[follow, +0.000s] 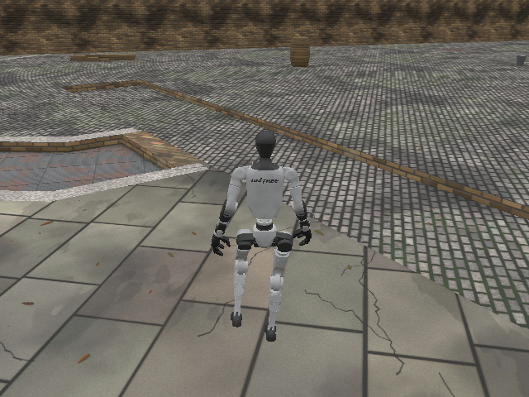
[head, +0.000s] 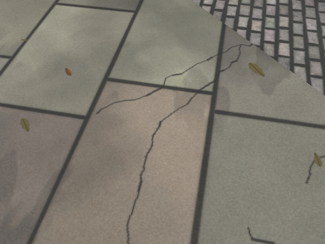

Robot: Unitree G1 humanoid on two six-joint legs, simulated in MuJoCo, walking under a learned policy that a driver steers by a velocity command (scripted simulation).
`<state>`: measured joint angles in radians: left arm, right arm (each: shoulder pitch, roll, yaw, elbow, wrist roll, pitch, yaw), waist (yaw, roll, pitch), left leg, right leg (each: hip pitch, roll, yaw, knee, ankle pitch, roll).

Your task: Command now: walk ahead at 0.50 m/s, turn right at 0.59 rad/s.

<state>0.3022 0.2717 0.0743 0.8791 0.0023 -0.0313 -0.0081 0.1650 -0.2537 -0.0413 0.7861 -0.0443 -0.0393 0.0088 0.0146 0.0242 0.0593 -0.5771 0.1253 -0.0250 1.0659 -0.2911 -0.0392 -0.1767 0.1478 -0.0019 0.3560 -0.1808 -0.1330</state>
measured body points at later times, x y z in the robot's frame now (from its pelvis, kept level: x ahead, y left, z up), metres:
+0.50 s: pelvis +0.27 +0.04 +0.00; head +0.30 +0.05 +0.45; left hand +0.44 +0.29 -0.13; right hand +0.29 -0.25 -0.10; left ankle +0.31 +0.13 -0.74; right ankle +0.21 -0.07 -0.66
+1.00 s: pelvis +0.49 -0.11 +0.00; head +0.51 -0.15 +0.44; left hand +0.73 +0.06 -0.12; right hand +0.42 -0.39 -0.13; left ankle +0.56 +0.04 -0.66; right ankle +0.48 -0.16 -0.74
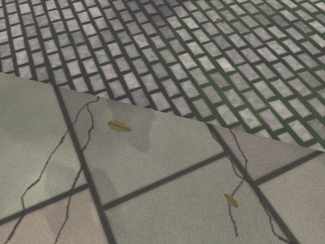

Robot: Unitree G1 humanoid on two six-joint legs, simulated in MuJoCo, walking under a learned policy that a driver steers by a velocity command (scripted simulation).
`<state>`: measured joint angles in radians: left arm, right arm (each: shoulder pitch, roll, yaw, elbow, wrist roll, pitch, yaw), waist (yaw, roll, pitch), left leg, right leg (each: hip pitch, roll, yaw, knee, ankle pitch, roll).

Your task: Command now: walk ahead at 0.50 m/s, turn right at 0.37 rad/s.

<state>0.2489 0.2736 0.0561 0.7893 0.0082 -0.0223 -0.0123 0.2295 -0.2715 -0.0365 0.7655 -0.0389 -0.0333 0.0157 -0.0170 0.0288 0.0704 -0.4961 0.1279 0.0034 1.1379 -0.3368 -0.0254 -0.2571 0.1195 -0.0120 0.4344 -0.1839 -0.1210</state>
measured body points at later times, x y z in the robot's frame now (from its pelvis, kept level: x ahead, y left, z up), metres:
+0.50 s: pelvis +0.29 +0.05 -0.01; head +0.31 +0.06 +0.44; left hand +0.32 +0.31 -0.15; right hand +0.40 -0.22 -0.12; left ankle +0.35 +0.12 -0.74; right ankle +0.15 -0.06 -0.65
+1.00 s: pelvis +0.55 -0.01 +0.00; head +0.58 -0.02 +0.44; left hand +0.70 +0.25 -0.11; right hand +0.57 -0.27 -0.15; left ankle +0.43 +0.11 -0.65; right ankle +0.62 -0.09 -0.74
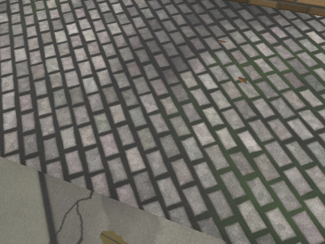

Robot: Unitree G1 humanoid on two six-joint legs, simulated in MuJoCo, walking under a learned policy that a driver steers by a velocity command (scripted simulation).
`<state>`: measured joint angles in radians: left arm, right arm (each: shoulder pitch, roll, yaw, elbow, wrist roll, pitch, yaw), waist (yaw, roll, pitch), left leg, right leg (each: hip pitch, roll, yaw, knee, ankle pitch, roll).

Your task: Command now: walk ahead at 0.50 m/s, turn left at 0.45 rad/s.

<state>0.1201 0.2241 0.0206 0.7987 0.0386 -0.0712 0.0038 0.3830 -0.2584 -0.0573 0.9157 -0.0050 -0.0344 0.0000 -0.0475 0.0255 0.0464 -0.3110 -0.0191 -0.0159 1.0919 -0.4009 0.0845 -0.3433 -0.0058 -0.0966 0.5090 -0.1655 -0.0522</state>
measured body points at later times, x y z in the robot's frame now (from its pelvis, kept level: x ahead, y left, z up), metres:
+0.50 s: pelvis +0.24 +0.06 -0.02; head +0.27 +0.08 +0.43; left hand +0.17 +0.32 -0.16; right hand +0.48 -0.13 -0.12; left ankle +0.30 +0.13 -0.73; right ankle +0.10 -0.10 -0.65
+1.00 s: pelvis +0.47 +0.13 -0.02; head +0.49 +0.14 +0.43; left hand +0.48 +0.42 -0.13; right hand +0.64 -0.09 -0.15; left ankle +0.31 +0.14 -0.69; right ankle +0.55 +0.08 -0.74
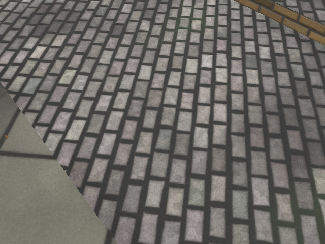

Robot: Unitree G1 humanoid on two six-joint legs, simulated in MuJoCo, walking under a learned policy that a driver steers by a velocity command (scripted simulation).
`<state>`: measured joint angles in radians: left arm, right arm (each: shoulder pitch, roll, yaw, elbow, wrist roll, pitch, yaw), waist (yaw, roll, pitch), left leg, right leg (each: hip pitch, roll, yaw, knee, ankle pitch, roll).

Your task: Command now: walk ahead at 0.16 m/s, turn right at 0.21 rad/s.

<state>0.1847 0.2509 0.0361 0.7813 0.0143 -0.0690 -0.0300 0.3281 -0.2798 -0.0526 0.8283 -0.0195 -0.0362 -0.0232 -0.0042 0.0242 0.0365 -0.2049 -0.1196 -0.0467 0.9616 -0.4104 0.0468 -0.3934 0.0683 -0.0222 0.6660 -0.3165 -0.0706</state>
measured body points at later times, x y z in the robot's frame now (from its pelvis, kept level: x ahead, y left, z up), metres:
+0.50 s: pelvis +0.10 +0.04 +0.02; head +0.14 +0.05 +0.46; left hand +0.31 +0.30 -0.09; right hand +0.22 -0.24 -0.07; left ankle +0.18 +0.12 -0.72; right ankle +0.02 -0.06 -0.62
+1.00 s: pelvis +0.04 +0.03 +0.03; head +0.03 +0.00 +0.47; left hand +0.27 +0.21 -0.07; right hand -0.03 -0.27 -0.10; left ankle +0.14 +0.14 -0.64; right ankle -0.03 -0.02 -0.71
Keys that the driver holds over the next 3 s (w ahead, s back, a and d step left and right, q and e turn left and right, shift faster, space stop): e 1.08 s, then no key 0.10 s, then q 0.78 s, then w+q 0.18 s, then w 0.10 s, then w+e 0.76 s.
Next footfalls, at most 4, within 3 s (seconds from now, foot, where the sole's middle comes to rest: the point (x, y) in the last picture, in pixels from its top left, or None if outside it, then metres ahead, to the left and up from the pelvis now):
0.36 left None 0.21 0.11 -0.75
0.84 right None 0.01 -0.04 -0.75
1.36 left None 0.11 0.11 -0.75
1.92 left None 0.06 0.17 -0.75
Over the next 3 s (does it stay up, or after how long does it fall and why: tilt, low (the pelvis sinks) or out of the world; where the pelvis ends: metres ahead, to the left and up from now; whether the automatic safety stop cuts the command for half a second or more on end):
stays up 0.40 0.04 -0.07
